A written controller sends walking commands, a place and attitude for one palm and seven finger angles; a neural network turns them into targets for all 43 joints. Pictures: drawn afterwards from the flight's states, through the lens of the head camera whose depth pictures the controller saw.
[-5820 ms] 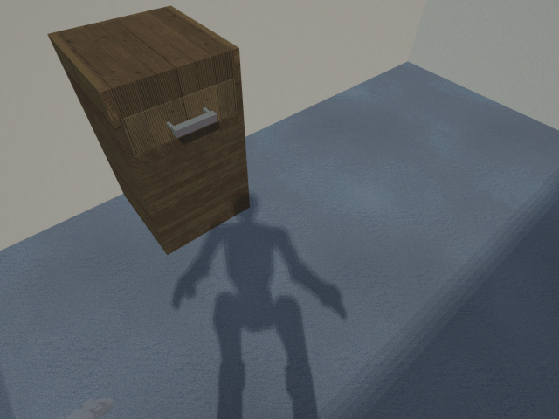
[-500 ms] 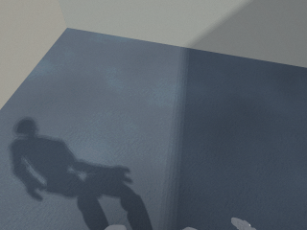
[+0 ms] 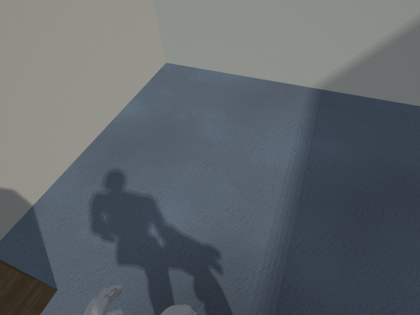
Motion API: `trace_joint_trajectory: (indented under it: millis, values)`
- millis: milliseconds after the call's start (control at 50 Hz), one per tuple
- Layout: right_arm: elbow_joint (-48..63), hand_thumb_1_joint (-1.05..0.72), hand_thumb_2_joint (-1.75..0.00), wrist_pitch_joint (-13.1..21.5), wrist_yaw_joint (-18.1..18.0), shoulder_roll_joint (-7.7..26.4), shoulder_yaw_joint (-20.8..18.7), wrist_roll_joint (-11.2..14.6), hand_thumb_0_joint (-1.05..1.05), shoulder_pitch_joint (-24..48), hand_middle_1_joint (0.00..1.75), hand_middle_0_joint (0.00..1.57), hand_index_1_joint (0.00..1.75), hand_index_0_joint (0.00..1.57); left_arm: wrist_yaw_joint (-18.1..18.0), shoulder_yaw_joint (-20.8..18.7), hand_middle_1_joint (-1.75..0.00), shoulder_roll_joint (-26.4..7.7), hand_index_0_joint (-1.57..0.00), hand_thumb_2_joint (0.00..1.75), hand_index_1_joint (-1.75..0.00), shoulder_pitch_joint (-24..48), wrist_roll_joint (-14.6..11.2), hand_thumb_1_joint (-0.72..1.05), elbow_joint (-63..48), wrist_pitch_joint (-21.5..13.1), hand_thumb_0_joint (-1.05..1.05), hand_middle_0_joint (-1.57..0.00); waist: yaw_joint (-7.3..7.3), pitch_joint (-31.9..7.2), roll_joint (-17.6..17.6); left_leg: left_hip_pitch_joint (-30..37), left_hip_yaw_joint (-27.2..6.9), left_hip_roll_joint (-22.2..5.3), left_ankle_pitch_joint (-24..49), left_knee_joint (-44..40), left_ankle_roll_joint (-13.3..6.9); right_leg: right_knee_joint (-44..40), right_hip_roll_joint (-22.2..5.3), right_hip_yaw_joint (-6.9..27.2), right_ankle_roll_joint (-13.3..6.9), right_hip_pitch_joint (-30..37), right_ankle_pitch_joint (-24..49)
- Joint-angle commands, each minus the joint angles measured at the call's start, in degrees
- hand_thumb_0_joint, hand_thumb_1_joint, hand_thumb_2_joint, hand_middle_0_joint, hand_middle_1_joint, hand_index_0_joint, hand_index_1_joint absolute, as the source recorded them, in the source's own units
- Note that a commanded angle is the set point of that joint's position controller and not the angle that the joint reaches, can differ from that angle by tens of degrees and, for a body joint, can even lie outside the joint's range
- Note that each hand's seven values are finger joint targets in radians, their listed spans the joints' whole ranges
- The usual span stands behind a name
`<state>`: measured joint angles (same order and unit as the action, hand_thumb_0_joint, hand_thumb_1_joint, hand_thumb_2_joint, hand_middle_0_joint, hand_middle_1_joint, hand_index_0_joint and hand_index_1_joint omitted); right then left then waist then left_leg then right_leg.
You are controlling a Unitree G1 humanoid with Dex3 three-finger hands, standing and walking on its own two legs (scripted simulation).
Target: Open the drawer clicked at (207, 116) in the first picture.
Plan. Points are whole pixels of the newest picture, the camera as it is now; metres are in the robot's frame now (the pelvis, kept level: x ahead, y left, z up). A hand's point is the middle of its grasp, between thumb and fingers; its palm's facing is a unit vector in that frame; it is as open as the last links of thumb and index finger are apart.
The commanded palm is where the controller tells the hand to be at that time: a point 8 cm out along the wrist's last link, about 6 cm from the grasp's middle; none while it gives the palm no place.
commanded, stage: turn to face it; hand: left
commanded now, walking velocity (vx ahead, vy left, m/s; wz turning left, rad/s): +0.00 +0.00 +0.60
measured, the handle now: out of the picture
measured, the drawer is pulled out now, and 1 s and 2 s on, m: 0.00 0.00 0.00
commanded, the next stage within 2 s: take the last steps up to it in 1.88 s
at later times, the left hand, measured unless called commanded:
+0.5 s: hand out of the picture -0.05 +0.28 -0.18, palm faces +0.34 -0.91 -0.24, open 7.4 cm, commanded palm none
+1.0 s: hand out of the picture -0.04 +0.22 -0.13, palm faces +0.55 -0.78 -0.31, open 7.4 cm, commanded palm none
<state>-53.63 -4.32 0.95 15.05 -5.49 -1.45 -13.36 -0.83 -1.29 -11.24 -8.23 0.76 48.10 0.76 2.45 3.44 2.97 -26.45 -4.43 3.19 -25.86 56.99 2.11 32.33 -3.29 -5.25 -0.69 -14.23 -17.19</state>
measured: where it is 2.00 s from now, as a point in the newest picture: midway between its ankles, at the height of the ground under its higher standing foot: outside the picture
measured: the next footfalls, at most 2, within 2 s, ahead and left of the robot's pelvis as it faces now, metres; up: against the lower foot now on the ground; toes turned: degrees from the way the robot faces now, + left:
left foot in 0.34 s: +0.00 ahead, +0.15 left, +0.00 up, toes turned +19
right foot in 0.92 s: +0.06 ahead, -0.08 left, +0.00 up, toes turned +32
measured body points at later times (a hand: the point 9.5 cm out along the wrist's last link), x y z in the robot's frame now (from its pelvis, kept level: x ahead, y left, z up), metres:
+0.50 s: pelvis -0.03 +0.05 +0.00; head +0.00 +0.10 +0.45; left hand -0.07 +0.33 -0.16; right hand +0.15 -0.17 -0.12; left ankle -0.04 +0.14 -0.73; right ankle -0.01 -0.11 -0.65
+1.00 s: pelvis -0.03 -0.01 +0.00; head +0.01 -0.03 +0.45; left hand -0.07 +0.26 -0.11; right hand +0.15 -0.21 -0.16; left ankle -0.06 +0.12 -0.69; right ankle +0.02 -0.10 -0.73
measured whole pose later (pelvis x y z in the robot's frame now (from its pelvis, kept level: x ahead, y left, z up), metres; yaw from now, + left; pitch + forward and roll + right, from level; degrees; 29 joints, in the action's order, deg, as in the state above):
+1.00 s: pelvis -0.03 -0.01 +0.00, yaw +35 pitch +0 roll +1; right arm -54.1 -4.5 0.9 14.5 -5.6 -1.6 -14.7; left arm -1.2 -1.8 -11.4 -9.3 0.7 48.6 1.6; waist 2.4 2.8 3.4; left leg -27.9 -6.8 5.6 -23.1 51.1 1.8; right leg 30.5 -1.4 -2.9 -1.2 -12.9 -17.4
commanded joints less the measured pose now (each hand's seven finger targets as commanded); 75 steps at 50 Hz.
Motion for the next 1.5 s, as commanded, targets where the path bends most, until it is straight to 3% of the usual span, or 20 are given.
trace_joint_trajectory:
  millis: [0, 200, 280, 300, 320, 340, 360, 480, 720, 840, 860, 900, 960, 1020, 1300, 1340, 1360, 1380, 1400, 1480]
  values:
    - [4.0, -0.90, -0.90, 0.9, 0.9, 4.6, -1.2, 0.0, 0.00, 0.3, 0.30, 0.20, 0.30, 0.20, -1.1, -3.0, -0.30, -9.7, -0.20, 0.90, -0.30, 1.4, 0.2, 0.90, -4.5, -1.3, 0.00, -0.20, -0.48, -0.2, -13.2, -6.8, 2.3, -4.5, 5.4, 14.2, 1.9, -15.3, -14.1, 7.3, -3.6, 2.1, 13.1]
    - [5.7, -0.90, -0.90, 1.2, 1.1, 3.0, 0.3, 0.7, 0.00, 7.4, 0.30, 0.20, 0.30, 0.20, -1.1, -4.4, -0.30, -13.7, -0.20, 0.90, -0.30, -6.1, 1.1, 0.90, -1.1, -0.6, 0.00, -0.20, -4.68, -2.4, -14.8, 0.3, 9.2, -5.9, 0.3, -7.6, 2.3, -11.2, -18.7, 1.1, -6.4, 7.4, 20.7]
    - [5.0, -0.90, -0.90, 2.5, 0.7, 3.8, 0.3, 0.8, 0.00, 2.4, 0.30, 0.20, 0.30, 0.20, -0.8, -5.0, -0.30, -14.0, -0.20, 0.90, -0.30, -5.6, 0.7, 0.90, -0.3, 0.0, 0.00, -0.20, -2.46, -7.1, -13.1, 11.2, 11.2, -4.7, 9.1, -25.5, 0.8, -0.9, -18.0, -3.8, -2.6, 7.0, 22.6]
    - [4.1, -0.90, -0.90, 3.0, 0.8, 6.4, -0.3, 0.7, 0.00, -1.0, 0.30, 0.20, 0.30, 0.20, -0.6, -4.8, -0.30, -13.0, -0.20, 0.90, -0.30, -5.9, 0.2, 0.90, -0.5, 0.4, 0.00, -0.20, -0.53, -9.0, -6.7, 20.0, 8.2, -6.2, 17.2, -32.7, 0.0, 6.9, -16.2, -5.3, 0.1, 0.8, 16.5]
    - [4.0, -0.90, -0.90, 3.6, 0.3, 13.1, -2.0, 0.3, 0.00, -4.0, 0.30, 0.20, 0.30, 0.20, -0.2, -4.3, -0.30, -9.0, -0.20, 0.90, -0.30, -6.0, -0.3, 0.90, -2.3, 0.7, 0.00, -0.20, 1.40, -10.2, 12.2, 28.8, -12.1, -20.7, 33.8, -36.6, -5.8, 20.2, -8.0, -7.0, 5.1, -15.3, -9.0]
    - [2.9, -0.90, -0.90, 3.3, -0.2, 16.7, -2.7, 0.7, 0.00, -7.6, 0.30, 0.20, 0.30, 0.20, -0.3, -3.2, -0.30, -7.5, -0.20, 0.90, -0.30, -2.1, 0.2, 0.90, -4.3, 1.1, 0.00, -0.20, 3.10, -10.7, 16.1, 28.1, -19.1, -27.7, 47.4, -36.8, -11.9, 29.0, -4.6, -1.3, 6.2, -20.8, -22.8]
    - [2.5, -0.90, -0.90, 3.1, -0.4, 15.7, -2.3, 0.5, 0.00, -7.6, 0.30, 0.20, 0.30, 0.20, -0.3, -3.3, -0.30, -8.8, -0.20, 0.90, -0.30, -0.1, 0.4, 0.90, -4.6, 1.4, 0.00, -0.20, 2.82, -9.2, 8.9, 25.0, -14.8, -27.7, 42.7, -36.1, -13.3, 33.0, -5.9, 1.9, 5.2, -20.0, -19.2]
    - [5.4, -0.90, -0.90, 4.1, -1.7, 9.3, -0.2, 0.6, 0.00, 2.4, 0.30, 0.20, 0.30, 0.20, 0.4, -4.4, -0.30, -9.1, -0.20, 0.90, -0.30, -3.1, 0.5, 0.90, 0.3, 1.3, 0.00, -0.20, -1.63, -6.1, 4.5, 19.4, -8.2, -15.3, 33.0, -38.5, -8.8, 35.5, -3.8, 5.0, 6.2, -18.4, -2.8]
    - [4.4, -0.90, -0.90, 3.2, -1.4, 9.7, -1.3, 0.0, 0.00, -1.5, 0.30, 0.20, 0.30, 0.20, -0.5, -3.9, -0.30, -8.1, -0.20, 0.90, -0.30, 2.5, -0.1, 0.90, -3.1, 1.1, 0.00, -0.20, 0.37, -6.0, 5.6, 19.1, -20.1, -14.8, 25.2, -38.6, -12.3, 19.5, -0.1, 6.7, 6.1, -14.3, -7.9]
    - [5.6, -0.90, -0.90, 2.3, -1.0, 9.3, -1.8, 0.1, 0.00, 2.0, 0.30, 0.20, 0.30, 0.20, -0.9, -3.9, -0.30, -7.9, -0.20, 0.90, -0.30, -4.3, -0.7, 0.90, -2.3, 0.4, 0.00, -0.20, -2.77, -8.3, 6.3, 9.8, -22.0, -10.1, 23.4, -35.0, -9.3, -1.4, 3.5, 5.4, 4.2, 3.1, -1.7]
    - [5.9, -0.90, -0.90, 2.2, -0.8, 8.2, -1.7, 0.5, 0.00, 2.8, 0.30, 0.20, 0.30, 0.20, -1.1, -4.2, -0.30, -9.5, -0.20, 0.90, -0.30, -6.5, -0.6, 0.90, -2.0, 0.0, 0.00, -0.20, -4.11, -8.7, 3.7, 4.4, -20.4, -7.9, 19.0, -32.3, -6.8, -9.8, 2.0, 6.0, 3.7, 10.5, 2.7]
    - [7.7, -0.90, -0.90, 2.3, -0.6, 3.0, -1.1, 0.8, 0.00, 1.4, 0.30, 0.20, 0.30, 0.20, -1.7, -5.5, -0.30, -17.5, -0.20, 0.90, -0.30, -6.6, 0.8, 0.90, -2.9, -0.5, 0.00, -0.20, -4.90, -7.0, -20.9, -13.1, -1.6, 4.1, -5.4, -7.6, 1.0, -21.3, -23.9, 31.5, -5.9, 15.8, -4.4]
    - [5.1, -0.90, -0.90, 1.2, 0.1, 5.4, -2.0, 0.0, 0.00, -0.4, 0.30, 0.20, 0.30, 0.20, -1.8, -4.2, -0.30, -12.0, -0.20, 0.90, -0.30, 2.6, 0.1, 0.90, -5.0, -0.7, 0.00, -0.20, -0.18, -2.3, -13.1, -7.3, -1.9, -1.8, 0.4, 8.8, 0.4, -19.5, -18.2, 19.7, -6.1, 1.5, 1.9]
    - [3.4, -0.90, -0.90, 0.8, 0.8, 4.0, -1.3, 0.1, 0.00, -1.8, 0.30, 0.20, 0.30, 0.20, -1.3, -3.1, -0.30, -9.3, -0.20, 0.90, -0.30, 1.4, 0.1, 0.90, -4.0, -1.5, 0.00, -0.20, 0.31, -0.2, -10.7, -7.4, 1.6, -3.0, 6.8, 13.1, 2.0, -15.2, -13.0, 7.4, -4.5, 3.1, 14.3]
    - [5.4, -0.90, -0.90, 2.1, 0.5, 2.6, 1.0, 0.9, 0.00, 6.7, 0.30, 0.20, 0.30, 0.20, -1.0, -5.0, -0.30, -14.2, -0.20, 0.90, -0.30, -8.8, 1.0, 0.90, 1.0, -0.5, 0.00, -0.20, -4.88, -5.5, -15.1, 4.8, 10.4, -4.1, 1.6, -18.0, 1.1, -5.2, -18.3, -0.3, -5.7, 12.0, 33.1]
    - [4.7, -0.90, -0.90, 2.6, 0.4, 4.0, 0.6, 0.7, 0.00, 3.6, 0.30, 0.20, 0.30, 0.20, -0.7, -5.0, -0.30, -13.9, -0.20, 0.90, -0.30, -8.4, 0.4, 0.90, 1.2, -0.1, 0.00, -0.20, -2.71, -7.2, -13.0, 13.8, 10.8, -3.5, 11.9, -29.4, 0.0, 1.3, -16.5, -3.8, -2.0, 7.9, 29.7]
    - [3.9, -0.90, -0.90, 3.2, 0.3, 7.5, -0.2, 0.6, 0.00, 0.1, 0.30, 0.20, 0.30, 0.20, -0.5, -4.7, -0.30, -12.5, -0.20, 0.90, -0.30, -8.2, 0.0, 0.90, 0.9, 0.1, 0.00, -0.20, -0.59, -10.3, -4.3, 24.4, 5.7, -7.5, 22.4, -34.6, -1.7, 10.9, -14.4, -5.3, 0.7, 0.5, 22.8]
    - [3.7, -0.90, -0.90, 3.8, -0.1, 13.8, -1.8, 0.3, 0.00, -3.7, 0.30, 0.20, 0.30, 0.20, 0.0, -3.8, -0.30, -8.5, -0.20, 0.90, -0.30, -7.1, -0.4, 0.90, -1.5, 0.1, 0.00, -0.20, 1.79, -11.9, 13.1, 34.3, -14.7, -23.4, 47.3, -34.7, -9.2, 23.5, -6.0, -6.6, 5.4, -17.3, -11.6]
    - [2.0, -0.90, -0.90, 3.2, -0.6, 15.8, -2.0, 0.8, 0.00, -7.3, 0.30, 0.20, 0.30, 0.20, -0.4, -2.9, -0.30, -8.0, -0.20, 0.90, -0.30, -3.4, 0.2, 0.90, -3.0, 0.7, 0.00, -0.20, 3.03, -13.0, 12.0, 33.4, -16.3, -28.1, 60.8, -33.5, -14.5, 29.9, -4.5, -0.3, 5.4, -19.7, -22.5]
    - [4.2, -0.90, -0.90, 3.4, -1.9, 9.3, 0.1, 0.3, 0.00, 3.3, 0.30, 0.20, 0.30, 0.20, -0.2, -3.5, -0.30, -8.8, -0.20, 0.90, -0.30, -3.2, 0.1, 0.90, 0.2, 1.2, 0.00, -0.20, -0.91, -5.2, 9.3, 21.4, -5.5, -18.8, 47.2, -34.8, -11.8, 34.4, -5.0, 4.1, 5.4, -17.6, -10.1]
